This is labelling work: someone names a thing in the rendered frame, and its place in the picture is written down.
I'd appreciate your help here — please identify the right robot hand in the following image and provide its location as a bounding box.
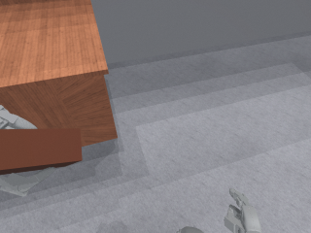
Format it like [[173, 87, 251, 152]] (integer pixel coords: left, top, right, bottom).
[[225, 188, 262, 233]]

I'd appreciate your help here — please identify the table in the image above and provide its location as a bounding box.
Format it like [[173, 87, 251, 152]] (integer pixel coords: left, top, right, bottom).
[[0, 0, 118, 147]]

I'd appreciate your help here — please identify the left robot hand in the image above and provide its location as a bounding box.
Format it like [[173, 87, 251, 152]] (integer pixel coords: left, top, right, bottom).
[[0, 105, 55, 197]]

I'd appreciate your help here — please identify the sponge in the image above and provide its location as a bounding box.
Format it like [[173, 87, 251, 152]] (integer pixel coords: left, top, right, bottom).
[[0, 128, 83, 175]]

